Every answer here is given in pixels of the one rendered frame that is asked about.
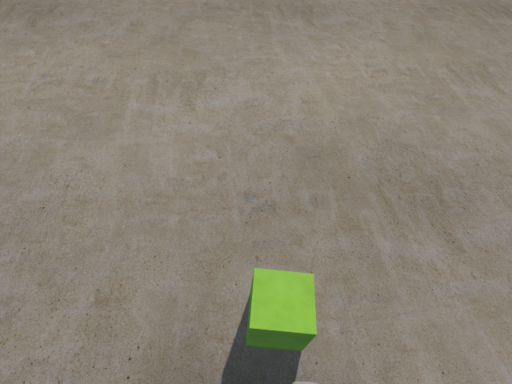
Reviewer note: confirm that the carton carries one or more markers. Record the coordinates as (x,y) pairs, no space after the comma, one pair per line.
(282,312)

